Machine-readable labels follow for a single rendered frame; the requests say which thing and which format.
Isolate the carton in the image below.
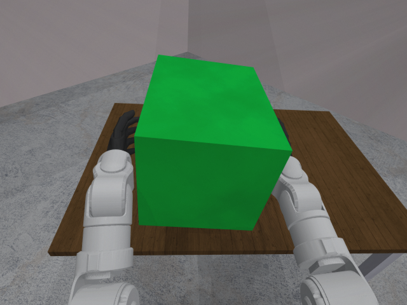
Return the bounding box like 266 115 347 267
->
134 55 293 231

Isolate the right robot upper arm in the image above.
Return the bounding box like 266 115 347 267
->
300 271 377 305

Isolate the right robot hand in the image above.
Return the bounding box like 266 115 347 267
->
277 118 292 156

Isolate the table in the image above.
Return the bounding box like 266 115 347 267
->
48 103 407 282

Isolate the robot left forearm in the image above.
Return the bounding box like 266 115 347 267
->
68 149 134 305

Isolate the robot right forearm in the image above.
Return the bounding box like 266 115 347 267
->
272 156 379 305

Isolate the left robot hand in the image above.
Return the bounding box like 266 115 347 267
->
107 110 140 155

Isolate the left robot upper arm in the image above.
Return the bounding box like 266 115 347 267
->
70 282 139 305

